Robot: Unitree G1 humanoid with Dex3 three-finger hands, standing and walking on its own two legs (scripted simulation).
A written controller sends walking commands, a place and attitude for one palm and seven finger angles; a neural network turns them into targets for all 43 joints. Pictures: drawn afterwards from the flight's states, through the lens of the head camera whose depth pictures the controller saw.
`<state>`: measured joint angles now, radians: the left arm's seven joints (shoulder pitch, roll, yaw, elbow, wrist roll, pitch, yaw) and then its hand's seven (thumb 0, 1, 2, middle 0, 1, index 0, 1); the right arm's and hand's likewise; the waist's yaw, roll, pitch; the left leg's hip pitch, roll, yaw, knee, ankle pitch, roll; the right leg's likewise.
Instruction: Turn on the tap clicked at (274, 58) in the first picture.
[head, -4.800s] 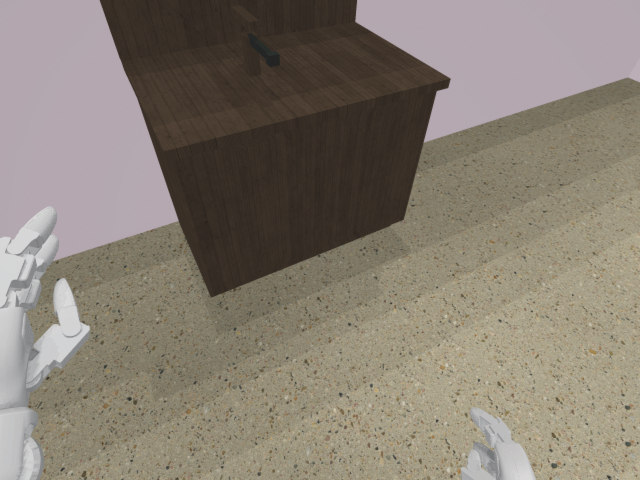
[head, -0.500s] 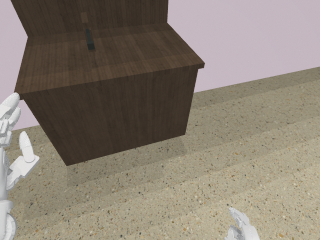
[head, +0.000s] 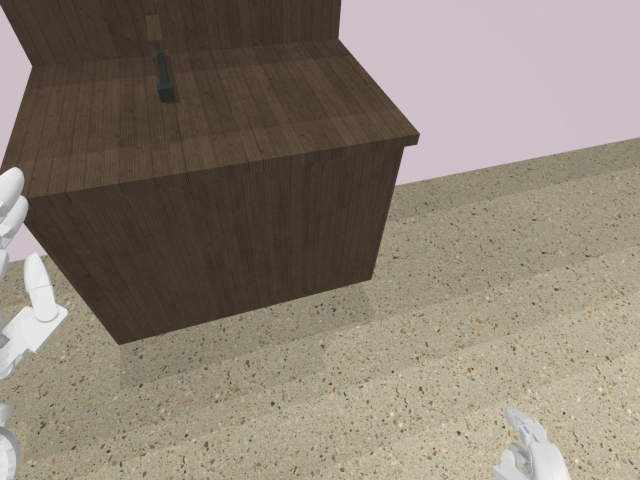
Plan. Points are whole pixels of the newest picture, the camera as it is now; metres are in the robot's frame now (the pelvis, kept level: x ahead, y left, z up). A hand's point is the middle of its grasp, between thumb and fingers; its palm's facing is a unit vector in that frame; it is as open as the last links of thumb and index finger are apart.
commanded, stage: take the last steps up to it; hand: left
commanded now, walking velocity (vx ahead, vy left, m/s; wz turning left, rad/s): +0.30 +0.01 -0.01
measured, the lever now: (166, 92) +0.77 +0.36 +0.07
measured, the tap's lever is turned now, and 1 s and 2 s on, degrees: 0 0 0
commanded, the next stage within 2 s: come to a stop and stand still in 1.56 s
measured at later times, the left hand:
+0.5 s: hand (167, 225) +0.31 +0.18 +0.18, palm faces +0.42 -0.80 -0.43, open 7.4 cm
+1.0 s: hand (212, 157) +0.42 +0.16 +0.19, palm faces +0.42 -0.76 -0.49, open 7.4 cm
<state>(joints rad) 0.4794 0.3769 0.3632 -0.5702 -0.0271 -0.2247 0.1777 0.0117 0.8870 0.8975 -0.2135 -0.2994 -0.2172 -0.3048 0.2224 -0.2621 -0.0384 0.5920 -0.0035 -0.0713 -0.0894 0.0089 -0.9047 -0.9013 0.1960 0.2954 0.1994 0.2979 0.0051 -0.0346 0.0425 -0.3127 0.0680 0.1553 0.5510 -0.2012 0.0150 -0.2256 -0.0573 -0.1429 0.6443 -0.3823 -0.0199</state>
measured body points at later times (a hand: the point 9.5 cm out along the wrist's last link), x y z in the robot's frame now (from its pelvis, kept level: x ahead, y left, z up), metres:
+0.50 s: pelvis +0.10 -0.05 +0.01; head +0.13 -0.07 +0.46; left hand +0.29 +0.22 +0.21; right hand +0.26 -0.29 -0.11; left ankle +0.09 +0.09 -0.65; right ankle +0.12 -0.13 -0.73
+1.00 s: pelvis +0.22 -0.07 +0.00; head +0.24 -0.09 +0.45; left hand +0.39 +0.20 +0.22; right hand +0.39 -0.26 -0.11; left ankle +0.20 +0.08 -0.72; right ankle +0.26 -0.16 -0.73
